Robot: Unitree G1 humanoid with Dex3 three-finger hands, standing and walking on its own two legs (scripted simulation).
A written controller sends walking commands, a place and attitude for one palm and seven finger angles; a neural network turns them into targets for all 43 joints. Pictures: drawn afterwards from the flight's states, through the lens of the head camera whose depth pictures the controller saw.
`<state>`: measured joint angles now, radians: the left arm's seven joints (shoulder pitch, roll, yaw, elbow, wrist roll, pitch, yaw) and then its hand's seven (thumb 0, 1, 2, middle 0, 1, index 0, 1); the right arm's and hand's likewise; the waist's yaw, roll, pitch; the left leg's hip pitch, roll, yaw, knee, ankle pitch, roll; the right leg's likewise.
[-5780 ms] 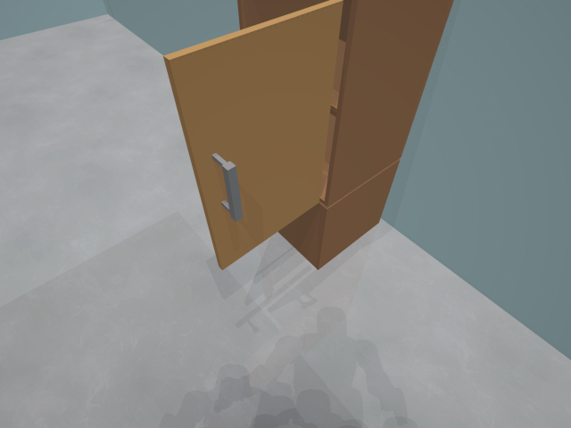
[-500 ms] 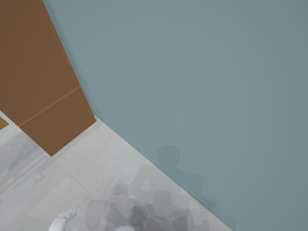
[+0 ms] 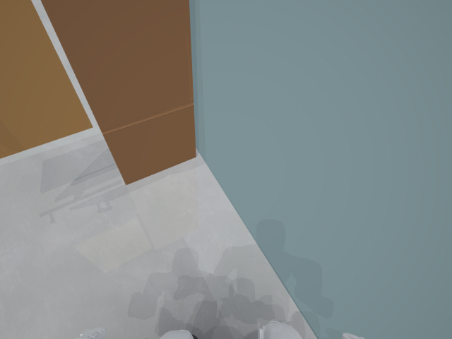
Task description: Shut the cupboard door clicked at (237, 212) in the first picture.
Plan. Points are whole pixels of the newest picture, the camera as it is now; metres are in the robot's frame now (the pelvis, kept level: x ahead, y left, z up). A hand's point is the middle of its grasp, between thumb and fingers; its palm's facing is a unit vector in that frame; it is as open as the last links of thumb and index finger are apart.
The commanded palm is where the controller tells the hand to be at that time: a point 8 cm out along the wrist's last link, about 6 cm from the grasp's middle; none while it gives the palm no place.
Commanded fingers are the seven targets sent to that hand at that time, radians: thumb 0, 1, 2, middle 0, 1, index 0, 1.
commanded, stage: turn to face it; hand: left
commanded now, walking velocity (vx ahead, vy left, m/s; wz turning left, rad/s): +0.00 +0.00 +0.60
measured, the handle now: out of the picture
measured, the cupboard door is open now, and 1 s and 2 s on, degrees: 92 92 92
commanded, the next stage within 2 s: take the last steps up to it in 0.90 s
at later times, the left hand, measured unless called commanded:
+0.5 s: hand out of the picture +0.00 +0.19 -0.19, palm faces +0.33 -0.92 -0.20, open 7.4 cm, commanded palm none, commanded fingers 0.00 0.90 0.90 -0.20 -0.30 -0.20 -0.30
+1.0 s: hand out of the picture +0.01 +0.16 -0.15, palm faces +0.49 -0.83 -0.26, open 7.4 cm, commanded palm none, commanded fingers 0.00 0.90 0.90 -0.20 -0.30 -0.20 -0.30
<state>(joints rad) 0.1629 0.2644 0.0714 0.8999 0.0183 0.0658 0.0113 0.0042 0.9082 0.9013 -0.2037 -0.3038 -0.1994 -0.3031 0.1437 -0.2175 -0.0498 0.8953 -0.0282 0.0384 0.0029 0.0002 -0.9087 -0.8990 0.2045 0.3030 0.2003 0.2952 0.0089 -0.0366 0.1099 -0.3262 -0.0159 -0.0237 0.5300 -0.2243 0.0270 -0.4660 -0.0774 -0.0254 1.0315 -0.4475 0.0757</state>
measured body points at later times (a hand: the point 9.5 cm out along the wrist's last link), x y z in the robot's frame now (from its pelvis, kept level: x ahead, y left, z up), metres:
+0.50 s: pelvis +0.01 -0.01 -0.02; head +0.06 +0.03 +0.43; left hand -0.01 +0.24 -0.17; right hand +0.20 -0.23 -0.14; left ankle -0.01 +0.09 -0.74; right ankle +0.01 -0.17 -0.72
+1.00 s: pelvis +0.04 -0.05 +0.00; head +0.08 -0.04 +0.45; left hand -0.02 +0.20 -0.13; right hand +0.22 -0.23 -0.16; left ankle -0.04 +0.06 -0.67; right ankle +0.08 -0.15 -0.74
